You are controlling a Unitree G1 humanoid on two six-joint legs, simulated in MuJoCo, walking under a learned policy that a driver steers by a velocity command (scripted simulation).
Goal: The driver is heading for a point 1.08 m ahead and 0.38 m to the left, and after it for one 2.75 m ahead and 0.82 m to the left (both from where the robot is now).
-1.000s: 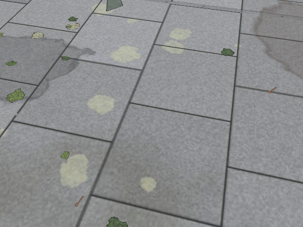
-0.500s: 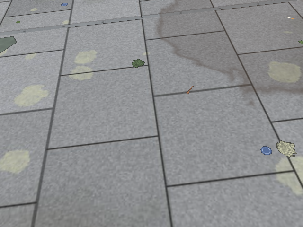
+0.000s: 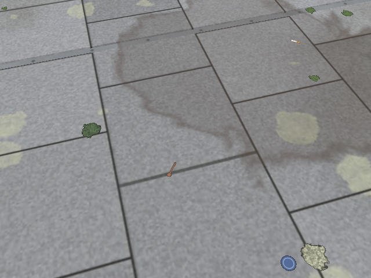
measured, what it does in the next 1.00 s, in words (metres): walks ahead, turning left: right foot, then left foot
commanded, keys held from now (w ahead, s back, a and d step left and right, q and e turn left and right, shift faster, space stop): w+q+shift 0.90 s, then w+e+shift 0.10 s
